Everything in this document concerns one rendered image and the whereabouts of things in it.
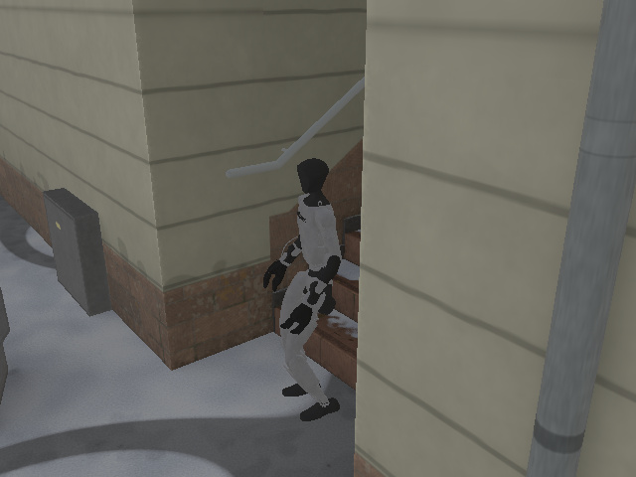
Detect stairs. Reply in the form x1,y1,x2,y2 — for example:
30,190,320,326
274,230,361,390

